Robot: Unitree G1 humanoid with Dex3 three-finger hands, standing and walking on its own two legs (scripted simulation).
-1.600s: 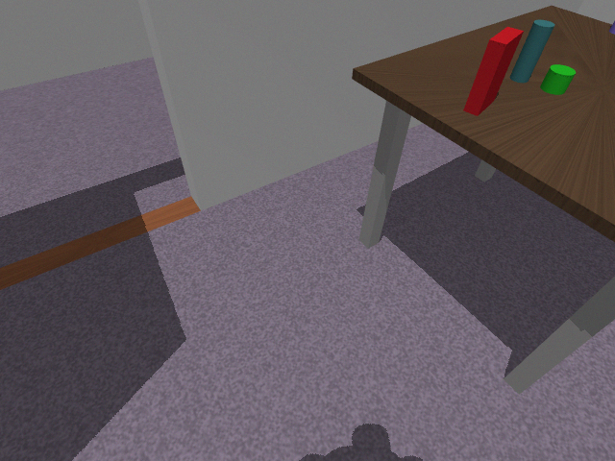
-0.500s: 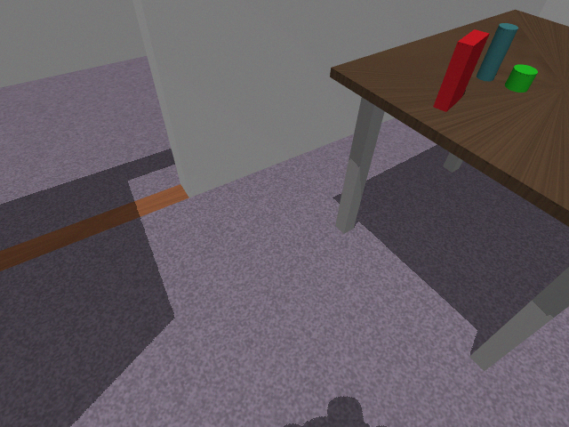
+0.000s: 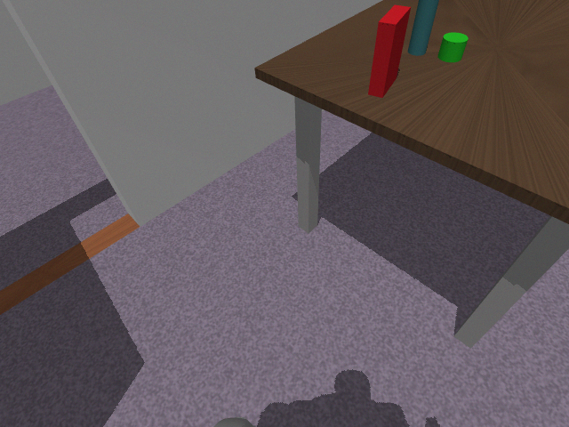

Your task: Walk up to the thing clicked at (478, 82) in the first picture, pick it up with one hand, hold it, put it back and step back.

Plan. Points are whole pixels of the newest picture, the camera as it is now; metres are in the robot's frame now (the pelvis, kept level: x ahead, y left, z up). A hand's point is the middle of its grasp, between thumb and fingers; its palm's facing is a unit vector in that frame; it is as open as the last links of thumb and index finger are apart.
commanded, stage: walk up
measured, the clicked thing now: (388, 53) +0.92 -0.21 +0.07
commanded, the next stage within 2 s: none
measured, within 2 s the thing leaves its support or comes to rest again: neither
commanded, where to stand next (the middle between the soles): +0.33 +0.14 m, yaw -13 degrees
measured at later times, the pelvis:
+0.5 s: pelvis +0.17 +0.10 -0.01, yaw -7 degrees
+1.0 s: pelvis +0.27 +0.17 -0.03, yaw -13 degrees
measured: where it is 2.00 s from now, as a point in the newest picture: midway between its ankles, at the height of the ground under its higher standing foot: (251, 416)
